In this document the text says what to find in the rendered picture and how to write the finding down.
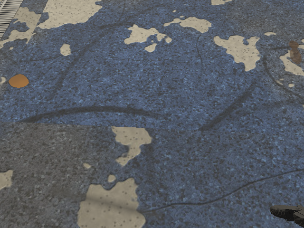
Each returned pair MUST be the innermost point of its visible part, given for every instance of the robot right hand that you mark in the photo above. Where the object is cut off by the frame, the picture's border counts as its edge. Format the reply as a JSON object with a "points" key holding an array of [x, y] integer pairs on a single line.
{"points": [[289, 213]]}

